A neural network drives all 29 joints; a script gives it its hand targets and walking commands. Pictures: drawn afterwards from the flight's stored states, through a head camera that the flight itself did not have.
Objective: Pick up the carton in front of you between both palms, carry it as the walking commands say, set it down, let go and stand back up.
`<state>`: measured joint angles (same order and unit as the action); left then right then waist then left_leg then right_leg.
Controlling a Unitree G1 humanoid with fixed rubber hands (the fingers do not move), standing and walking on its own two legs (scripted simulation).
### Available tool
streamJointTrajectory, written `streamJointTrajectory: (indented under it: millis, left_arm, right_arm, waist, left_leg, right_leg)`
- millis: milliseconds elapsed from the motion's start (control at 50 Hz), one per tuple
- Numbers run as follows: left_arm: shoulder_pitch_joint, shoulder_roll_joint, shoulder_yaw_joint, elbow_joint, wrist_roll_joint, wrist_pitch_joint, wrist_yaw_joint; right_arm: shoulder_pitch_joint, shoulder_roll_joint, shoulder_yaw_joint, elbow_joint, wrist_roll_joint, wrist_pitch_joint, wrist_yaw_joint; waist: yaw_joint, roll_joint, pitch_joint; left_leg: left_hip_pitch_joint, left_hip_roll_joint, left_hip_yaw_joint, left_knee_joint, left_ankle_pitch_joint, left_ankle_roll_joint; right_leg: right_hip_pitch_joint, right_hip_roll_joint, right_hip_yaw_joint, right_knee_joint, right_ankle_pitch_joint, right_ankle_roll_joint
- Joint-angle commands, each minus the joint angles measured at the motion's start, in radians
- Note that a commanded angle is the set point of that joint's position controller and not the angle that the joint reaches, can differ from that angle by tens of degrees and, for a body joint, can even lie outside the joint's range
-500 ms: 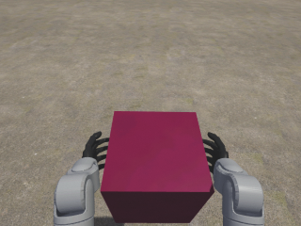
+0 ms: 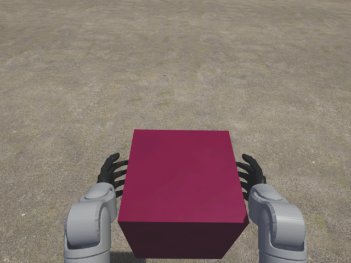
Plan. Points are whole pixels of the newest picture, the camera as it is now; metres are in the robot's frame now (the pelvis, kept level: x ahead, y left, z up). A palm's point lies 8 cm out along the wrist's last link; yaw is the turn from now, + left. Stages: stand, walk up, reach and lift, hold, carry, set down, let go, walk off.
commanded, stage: carry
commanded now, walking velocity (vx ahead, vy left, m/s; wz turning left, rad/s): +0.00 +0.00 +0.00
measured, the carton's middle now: (180, 197) +0.29 +0.00 +0.02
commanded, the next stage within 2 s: hold in 1.70 s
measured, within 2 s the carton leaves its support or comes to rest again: neither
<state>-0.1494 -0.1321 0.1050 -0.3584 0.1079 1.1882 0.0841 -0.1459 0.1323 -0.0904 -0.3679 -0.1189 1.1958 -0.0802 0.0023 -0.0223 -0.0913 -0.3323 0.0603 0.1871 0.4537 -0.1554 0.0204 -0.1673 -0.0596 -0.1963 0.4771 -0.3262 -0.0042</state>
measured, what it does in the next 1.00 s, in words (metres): stands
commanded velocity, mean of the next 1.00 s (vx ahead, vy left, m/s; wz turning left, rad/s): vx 0.00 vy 0.00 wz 0.00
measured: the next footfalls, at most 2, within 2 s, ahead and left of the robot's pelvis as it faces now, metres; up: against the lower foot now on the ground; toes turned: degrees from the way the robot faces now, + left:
none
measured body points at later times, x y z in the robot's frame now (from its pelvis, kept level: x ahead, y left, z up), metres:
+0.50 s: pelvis +0.04 +0.01 -0.01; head +0.03 +0.01 +0.44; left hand +0.33 +0.15 +0.04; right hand +0.32 -0.15 +0.04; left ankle +0.05 +0.11 -0.74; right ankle -0.06 -0.09 -0.74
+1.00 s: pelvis +0.00 +0.01 +0.00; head -0.02 +0.01 +0.45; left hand +0.31 +0.15 +0.03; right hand +0.30 -0.16 +0.03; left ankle +0.05 +0.11 -0.74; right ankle -0.06 -0.09 -0.74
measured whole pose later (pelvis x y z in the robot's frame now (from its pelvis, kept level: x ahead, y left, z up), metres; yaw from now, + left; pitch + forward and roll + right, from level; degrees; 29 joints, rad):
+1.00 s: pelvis +0.00 +0.01 +0.00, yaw -2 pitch +2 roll +0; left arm -0.24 -0.15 0.19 0.18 0.24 0.71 0.02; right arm -0.23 0.15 -0.19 0.18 -0.24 0.71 -0.01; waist 0.00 -0.01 -0.09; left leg -0.34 0.08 0.21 0.51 -0.20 0.03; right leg -0.18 -0.05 -0.17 0.51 -0.36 0.00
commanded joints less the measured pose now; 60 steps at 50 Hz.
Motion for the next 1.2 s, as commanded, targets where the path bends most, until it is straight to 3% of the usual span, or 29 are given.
streamJointTrajectory:
  millis: [0,80,180,380,600,700,780,920,1180]
  left_arm:
    - [-0.421,-0.834,-0.702,-0.031,-0.38,0.047,-0.253]
    - [-0.441,-0.865,-0.713,0.03,-0.387,0.044,-0.258]
    - [-0.458,-0.921,-0.73,0.069,-0.38,-0.01,-0.264]
    - [-0.394,-0.884,-0.688,0.144,-0.292,-0.176,-0.263]
    - [-0.433,-0.783,-0.527,0.326,-0.146,-0.377,-0.253]
    - [-0.501,-0.805,-0.415,0.488,-0.075,-0.483,-0.261]
    - [-0.548,-0.868,-0.395,0.558,-0.056,-0.541,-0.275]
    - [-0.519,-0.922,-0.474,0.499,-0.103,-0.512,-0.284]
    - [-0.521,-0.897,-0.479,0.466,-0.113,-0.483,-0.279]
  right_arm:
    - [-0.369,0.845,0.662,0.034,0.378,0.025,0.254]
    - [-0.393,0.873,0.654,0.083,0.37,0.022,0.255]
    - [-0.44,0.921,0.687,0.092,0.371,-0.028,0.259]
    - [-0.403,0.874,0.678,0.14,0.303,-0.184,0.259]
    - [-0.426,0.778,0.501,0.339,0.144,-0.385,0.248]
    - [-0.496,0.797,0.391,0.501,0.074,-0.493,0.258]
    - [-0.549,0.86,0.374,0.568,0.061,-0.553,0.275]
    - [-0.529,0.909,0.454,0.508,0.113,-0.524,0.287]
    - [-0.517,0.882,0.45,0.48,0.114,-0.494,0.281]
  waist:
    - [0.005,0.128,-0.248]
    - [0.002,0.08,-0.273]
    - [0.0,0.054,-0.308]
    - [0.002,0.007,-0.301]
    - [0.001,0.013,-0.22]
    - [-0.002,0.016,-0.204]
    - [-0.004,0.018,-0.207]
    - [-0.005,0.022,-0.242]
    - [-0.002,0.023,-0.224]
  left_leg:
    - [0.22,0.171,-0.141,0.002,0.571,0.017]
    - [0.238,0.145,-0.11,0.066,0.676,0.018]
    - [0.267,0.135,-0.1,0.102,0.733,0.024]
    - [0.22,0.111,-0.084,0.114,0.548,0.016]
    - [0.175,0.118,-0.081,0.067,0.328,0.009]
    - [0.17,0.118,-0.086,0.037,0.243,0.009]
    - [0.173,0.119,-0.091,0.023,0.211,0.008]
    - [0.177,0.123,-0.092,0.022,0.225,0.007]
    - [0.162,0.122,-0.099,0.006,0.169,0.003]
  right_leg:
    - [0.012,-0.097,0.08,-0.014,0.259,0.037]
    - [0.019,-0.1,0.075,0.015,0.434,0.049]
    - [0.022,-0.087,0.074,0.029,0.472,0.051]
    - [0.072,-0.107,0.089,0.025,0.593,0.032]
    - [0.021,-0.113,0.099,-0.025,0.402,0.008]
    - [0.0,-0.109,0.108,-0.051,0.296,0.0]
    - [-0.013,-0.108,0.114,-0.061,0.236,-0.005]
    - [-0.014,-0.105,0.116,-0.051,0.223,-0.009]
    - [-0.055,-0.103,0.128,-0.066,0.173,-0.016]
